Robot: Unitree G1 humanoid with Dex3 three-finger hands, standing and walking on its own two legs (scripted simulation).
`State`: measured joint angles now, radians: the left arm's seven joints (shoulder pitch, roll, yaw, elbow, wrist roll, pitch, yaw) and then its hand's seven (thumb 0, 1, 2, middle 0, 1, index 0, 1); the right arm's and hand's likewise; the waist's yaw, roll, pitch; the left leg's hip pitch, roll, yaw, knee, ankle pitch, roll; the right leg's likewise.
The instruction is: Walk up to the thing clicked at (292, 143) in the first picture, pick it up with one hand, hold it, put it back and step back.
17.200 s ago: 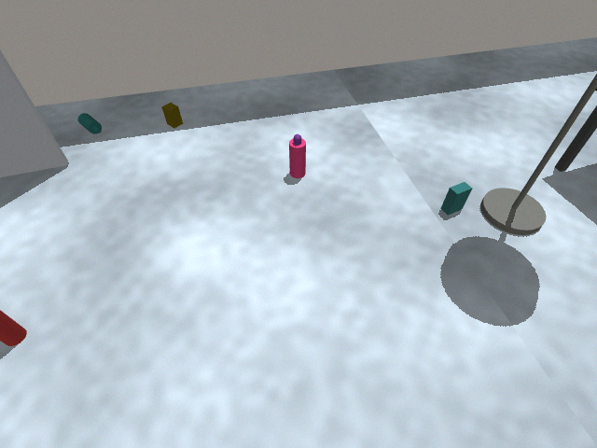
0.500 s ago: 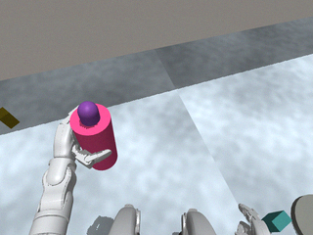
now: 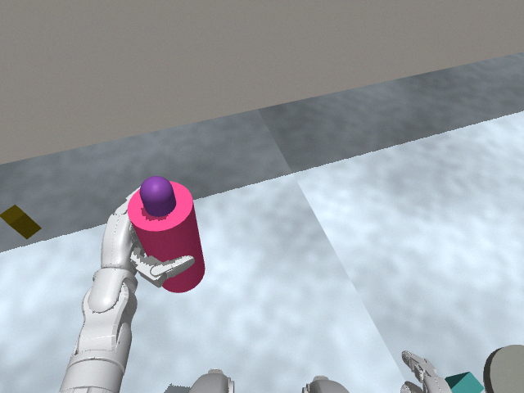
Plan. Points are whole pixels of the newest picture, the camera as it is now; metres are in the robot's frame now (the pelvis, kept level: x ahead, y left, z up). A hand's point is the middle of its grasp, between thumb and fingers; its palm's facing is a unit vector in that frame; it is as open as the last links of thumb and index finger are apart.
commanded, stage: lift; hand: left
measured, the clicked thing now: (170, 234) +0.34 +0.16 +0.05
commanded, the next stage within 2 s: hold in 0.22 s
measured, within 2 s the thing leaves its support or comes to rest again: neither
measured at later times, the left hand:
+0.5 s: hand (167, 227) +0.34 +0.16 +0.07, palm faces +0.03 -1.00 +0.02, open 11.5 cm
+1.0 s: hand (163, 223) +0.34 +0.16 +0.08, palm faces +0.04 -1.00 +0.02, open 11.5 cm
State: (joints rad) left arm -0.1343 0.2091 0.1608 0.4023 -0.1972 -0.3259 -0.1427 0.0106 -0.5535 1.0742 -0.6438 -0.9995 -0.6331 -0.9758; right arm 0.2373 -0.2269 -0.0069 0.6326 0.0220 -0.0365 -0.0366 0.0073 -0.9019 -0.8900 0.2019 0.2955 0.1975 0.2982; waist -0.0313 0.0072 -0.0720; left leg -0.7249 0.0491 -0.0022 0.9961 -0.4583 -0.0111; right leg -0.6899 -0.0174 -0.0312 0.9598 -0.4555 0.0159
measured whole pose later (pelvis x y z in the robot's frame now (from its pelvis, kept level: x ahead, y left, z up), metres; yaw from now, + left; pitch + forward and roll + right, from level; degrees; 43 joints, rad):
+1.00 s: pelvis +0.01 +0.00 +0.02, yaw +0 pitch +6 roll -1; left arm -0.11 0.18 0.15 0.40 -0.19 -0.32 -0.13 0.01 -0.55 1.07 -0.65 -0.99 -0.64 -0.97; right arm 0.23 -0.22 -0.01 0.65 0.02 -0.02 -0.03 0.01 -0.91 -0.89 0.20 0.30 0.20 0.30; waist -0.02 0.01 -0.04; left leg -0.53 0.04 0.01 0.83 -0.41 -0.01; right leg -0.50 -0.02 -0.03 0.80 -0.40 0.02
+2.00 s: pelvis +0.01 -0.01 +0.03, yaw +0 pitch +6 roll -1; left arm -0.13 0.18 0.16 0.45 -0.20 -0.36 -0.15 0.01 -0.55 1.07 -0.64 -1.00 -0.63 -0.98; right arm 0.23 -0.23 -0.01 0.66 0.02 -0.03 -0.03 0.01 -0.91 -0.90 0.20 0.30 0.20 0.30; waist -0.02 0.01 -0.03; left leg -0.53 0.04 0.01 0.82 -0.39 -0.02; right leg -0.50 -0.02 -0.03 0.80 -0.39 0.01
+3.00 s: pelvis +0.01 +0.00 +0.03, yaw +0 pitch +6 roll -1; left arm -0.15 0.18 0.16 0.46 -0.20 -0.35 -0.15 0.01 -0.55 1.07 -0.64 -1.00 -0.63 -0.98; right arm 0.24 -0.22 -0.01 0.66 0.02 -0.03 -0.03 0.01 -0.91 -0.90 0.20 0.30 0.20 0.30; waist -0.02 0.01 -0.04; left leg -0.53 0.04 0.01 0.82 -0.39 -0.01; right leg -0.50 -0.02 -0.03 0.79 -0.39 0.02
